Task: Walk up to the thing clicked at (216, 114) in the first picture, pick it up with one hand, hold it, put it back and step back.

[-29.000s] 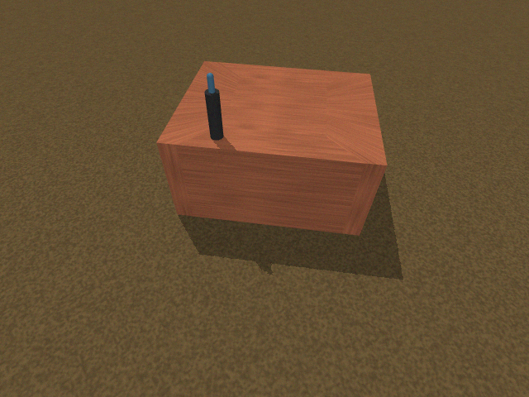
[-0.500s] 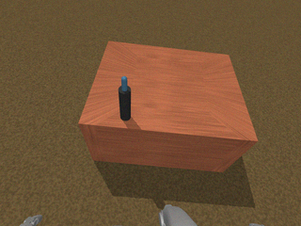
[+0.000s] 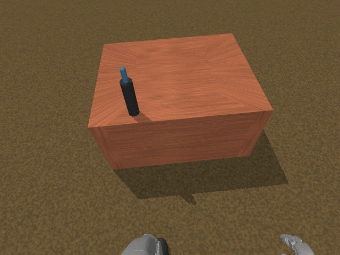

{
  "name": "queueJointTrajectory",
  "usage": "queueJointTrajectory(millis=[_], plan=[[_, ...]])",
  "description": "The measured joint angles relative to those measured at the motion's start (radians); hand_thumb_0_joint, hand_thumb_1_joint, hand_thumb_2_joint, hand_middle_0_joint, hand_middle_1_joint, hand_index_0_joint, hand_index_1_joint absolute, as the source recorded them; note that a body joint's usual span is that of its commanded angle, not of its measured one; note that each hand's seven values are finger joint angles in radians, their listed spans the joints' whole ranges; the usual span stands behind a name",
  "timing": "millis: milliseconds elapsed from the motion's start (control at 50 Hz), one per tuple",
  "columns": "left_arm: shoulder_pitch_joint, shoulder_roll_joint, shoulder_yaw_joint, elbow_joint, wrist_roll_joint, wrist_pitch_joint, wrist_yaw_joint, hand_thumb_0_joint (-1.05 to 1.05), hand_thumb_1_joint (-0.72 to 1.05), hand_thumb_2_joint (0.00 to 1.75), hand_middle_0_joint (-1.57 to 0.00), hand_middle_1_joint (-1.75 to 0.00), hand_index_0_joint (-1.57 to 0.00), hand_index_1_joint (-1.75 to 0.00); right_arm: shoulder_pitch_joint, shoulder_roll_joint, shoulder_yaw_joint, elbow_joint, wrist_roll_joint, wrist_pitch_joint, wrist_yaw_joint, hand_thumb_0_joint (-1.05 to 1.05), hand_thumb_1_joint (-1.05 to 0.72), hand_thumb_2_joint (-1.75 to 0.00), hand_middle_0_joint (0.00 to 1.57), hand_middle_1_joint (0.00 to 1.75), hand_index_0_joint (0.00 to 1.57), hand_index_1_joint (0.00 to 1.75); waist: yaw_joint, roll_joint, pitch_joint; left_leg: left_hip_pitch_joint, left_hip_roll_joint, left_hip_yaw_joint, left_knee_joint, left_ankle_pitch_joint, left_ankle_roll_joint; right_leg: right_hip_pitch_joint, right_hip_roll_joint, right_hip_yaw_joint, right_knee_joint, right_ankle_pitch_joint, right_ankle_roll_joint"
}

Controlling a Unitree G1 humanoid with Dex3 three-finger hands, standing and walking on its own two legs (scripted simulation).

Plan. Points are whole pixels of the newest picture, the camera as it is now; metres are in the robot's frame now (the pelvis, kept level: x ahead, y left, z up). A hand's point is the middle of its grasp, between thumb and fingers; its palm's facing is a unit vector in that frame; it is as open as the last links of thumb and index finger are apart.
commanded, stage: step back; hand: left
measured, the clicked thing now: (128, 92) +0.78 +0.23 -0.17
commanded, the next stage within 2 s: stand in 1.86 s
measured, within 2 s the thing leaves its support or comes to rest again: neither
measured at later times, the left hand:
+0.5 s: hand out of the picture -0.02 +0.27 -0.14, palm faces +0.08 -0.94 -0.33, open 7.4 cm
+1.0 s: hand out of the picture -0.20 +0.25 -0.14, palm faces +0.10 -0.90 -0.41, open 7.4 cm
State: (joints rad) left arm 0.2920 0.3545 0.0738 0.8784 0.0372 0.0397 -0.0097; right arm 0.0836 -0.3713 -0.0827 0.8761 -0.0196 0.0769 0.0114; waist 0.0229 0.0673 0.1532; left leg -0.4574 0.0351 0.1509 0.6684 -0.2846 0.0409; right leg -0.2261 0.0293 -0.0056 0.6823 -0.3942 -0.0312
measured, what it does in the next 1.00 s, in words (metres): walks backwards: left foot, then right foot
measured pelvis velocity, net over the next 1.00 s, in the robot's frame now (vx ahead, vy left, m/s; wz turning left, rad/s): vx -0.26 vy -0.04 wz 0.09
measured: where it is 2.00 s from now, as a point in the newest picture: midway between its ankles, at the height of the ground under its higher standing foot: outside the picture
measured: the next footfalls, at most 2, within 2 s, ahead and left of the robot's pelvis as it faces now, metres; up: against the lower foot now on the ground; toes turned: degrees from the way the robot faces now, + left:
left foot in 0.30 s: -0.09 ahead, +0.13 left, +0.00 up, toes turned +4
right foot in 0.66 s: -0.21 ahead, -0.17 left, +0.00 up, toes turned +4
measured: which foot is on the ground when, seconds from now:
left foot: up 0.00-0.28, down 0.30-0.68, up 0.70-0.94, down 0.96-1.00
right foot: down 0.00-0.34, up 0.36-0.64, down 0.66-1.00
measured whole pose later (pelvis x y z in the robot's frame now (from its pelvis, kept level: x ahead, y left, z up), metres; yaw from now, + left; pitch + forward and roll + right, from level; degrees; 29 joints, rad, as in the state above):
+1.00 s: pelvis -0.26 -0.04 +0.00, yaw +5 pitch -2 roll +3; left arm 0.16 0.41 0.07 0.89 0.03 0.02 0.01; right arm 0.17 -0.35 -0.05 0.97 -0.03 0.01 -0.01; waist 0.05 -0.06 0.13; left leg -0.23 -0.07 0.00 0.61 -0.35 0.01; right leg -0.36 -0.07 0.03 0.76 -0.37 0.00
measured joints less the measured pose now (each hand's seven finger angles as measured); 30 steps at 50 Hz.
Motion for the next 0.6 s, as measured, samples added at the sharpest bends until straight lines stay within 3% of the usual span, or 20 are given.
queueJointTrajectory(millis=[20,60,100,160,240,280,300,340,360,400,440,480,540,600], plan=[[0.007,0.006,0.000,-0.006,0.006,0.004,0.000,0.01,0.91,0.90,-0.21,-0.30,-0.20,-0.30,0.015,0.005,-0.001,0.010,0.002,0.004,-0.003,0.01,-0.90,-0.90,0.21,0.30,0.20,0.30,0.013,-0.023,-0.014,-0.029,-0.038,-0.048,0.094,-0.081,-0.025,-0.013,-0.013,0.014,0.001,0.009,-0.011],[0.010,0.015,0.003,-0.011,0.011,0.012,0.008,0.01,0.91,0.90,-0.21,-0.30,-0.20,-0.30,0.044,0.008,0.001,0.023,0.007,0.009,-0.002,0.01,-0.90,-0.90,0.21,0.30,0.20,0.30,0.036,-0.069,-0.034,-0.069,-0.104,-0.141,0.310,-0.137,-0.053,-0.030,-0.037,0.046,-0.022,0.040,-0.020],[-0.005,0.014,0.008,-0.011,0.013,0.018,0.018,0.01,0.91,0.90,-0.21,-0.30,-0.20,-0.30,0.077,-0.006,0.002,0.025,0.016,0.001,-0.004,0.01,-0.90,-0.90,0.21,0.30,0.20,0.30,0.022,-0.080,-0.052,-0.074,-0.145,-0.232,0.446,-0.120,-0.060,-0.040,-0.049,0.040,-0.068,0.084,-0.005],[-0.057,0.008,0.012,-0.036,0.013,0.017,0.022,0.01,0.90,0.90,-0.21,-0.30,-0.20,-0.30,0.129,-0.037,0.006,0.023,0.021,-0.016,-0.019,0.01,-0.90,-0.90,0.21,0.30,0.20,0.30,-0.006,-0.067,-0.061,-0.018,-0.141,-0.292,0.477,-0.132,-0.068,-0.075,-0.051,0.009,-0.100,0.126,0.002],[-0.148,0.007,0.008,-0.101,0.014,0.003,0.028,0.01,0.90,0.90,-0.21,-0.30,-0.20,-0.30,0.162,-0.055,0.011,0.033,0.009,-0.026,-0.037,0.01,-0.90,-0.90,0.20,0.30,0.20,0.30,-0.035,-0.057,-0.021,0.109,-0.078,-0.252,0.263,-0.203,-0.077,-0.130,-0.060,-0.046,-0.066,0.142,0.004],[-0.194,0.013,0.005,-0.128,0.008,0.005,0.029,0.01,0.90,0.90,-0.21,-0.30,-0.20,-0.30,0.168,-0.048,0.015,0.034,0.003,-0.034,-0.038,0.01,-0.90,-0.90,0.20,0.30,0.20,0.30,-0.046,-0.066,0.003,0.174,-0.050,-0.214,0.100,-0.173,-0.071,-0.163,-0.074,-0.073,-0.020,0.137,0.009],[-0.214,0.017,0.003,-0.137,0.003,0.008,0.027,0.01,0.90,0.90,-0.21,-0.30,-0.20,-0.30,0.169,-0.043,0.017,0.034,0.000,-0.040,-0.037,0.01,-0.90,-0.90,0.20,0.30,0.20,0.30,-0.050,-0.074,0.013,0.206,-0.045,-0.197,0.016,-0.126,-0.063,-0.183,-0.083,-0.081,0.012,0.130,0.013],[-0.243,0.039,0.004,-0.137,-0.006,0.022,0.024,0.01,0.91,0.90,-0.21,-0.30,-0.20,-0.30,0.146,-0.003,0.022,0.045,-0.006,-0.044,-0.035,0.01,-0.90,-0.90,0.20,0.30,0.20,0.30,-0.033,-0.154,0.045,0.223,-0.088,-0.156,-0.013,-0.096,-0.043,-0.209,-0.123,-0.040,0.061,0.128,0.015],[-0.243,0.040,0.004,-0.129,-0.012,0.030,0.023,0.01,0.91,0.90,-0.21,-0.30,-0.20,-0.30,0.144,0.007,0.029,0.040,-0.009,-0.045,-0.028,0.01,-0.90,-0.90,0.20,0.30,0.20,0.30,-0.029,-0.164,0.042,0.215,-0.087,-0.148,-0.005,-0.093,-0.038,-0.222,-0.109,-0.019,0.088,0.075,0.014],[-0.238,0.029,-0.001,-0.104,-0.015,0.048,0.019,0.01,0.91,0.90,-0.20,-0.30,-0.20,-0.30,0.144,0.011,0.040,0.027,-0.016,-0.048,-0.018,0.01,-0.90,-0.90,0.20,0.30,0.20,0.30,-0.053,-0.130,0.025,0.186,-0.054,-0.177,0.012,-0.084,-0.030,-0.251,-0.033,0.023,0.240,-0.084,0.019],[-0.229,0.027,-0.003,-0.087,-0.021,0.056,0.012,0.01,0.91,0.90,-0.21,-0.30,-0.20,-0.30,0.141,0.017,0.046,0.020,-0.022,-0.052,-0.023,0.01,-0.90,-0.90,0.21,0.30,0.20,0.30,-0.061,-0.107,0.008,0.172,-0.028,-0.198,-0.011,-0.054,-0.029,-0.266,0.030,0.073,0.400,-0.126,0.016],[-0.211,0.032,0.001,-0.082,-0.028,0.052,0.008,0.01,0.91,0.90,-0.21,-0.30,-0.20,-0.30,0.130,0.019,0.052,0.009,-0.022,-0.054,-0.027,0.01,-0.90,-0.90,0.21,0.30,0.21,0.30,-0.044,-0.107,-0.013,0.153,-0.012,-0.191,-0.040,-0.022,-0.036,-0.269,0.063,0.123,0.498,-0.113,0.013],[-0.188,0.043,0.009,-0.074,-0.024,0.042,0.009,0.01,0.91,0.90,-0.21,-0.30,-0.20,-0.30,0.094,0.012,0.050,-0.015,-0.020,-0.056,-0.028,0.01,-0.90,-0.90,0.21,0.30,0.21,0.31,-0.022,-0.108,-0.014,0.119,0.002,-0.178,-0.051,0.010,-0.041,-0.214,0.057,0.146,0.475,-0.106,0.032],[-0.167,0.053,0.010,-0.058,-0.020,0.027,0.013,0.01,0.91,0.90,-0.21,-0.30,-0.20,-0.30,0.046,-0.006,0.044,-0.049,-0.018,-0.057,-0.029,0.01,-0.89,-0.90,0.21,0.30,0.21,0.31,0.000,-0.103,0.006,0.076,0.019,-0.154,-0.024,0.025,-0.047,-0.131,0.011,0.116,0.288,-0.115,0.048]])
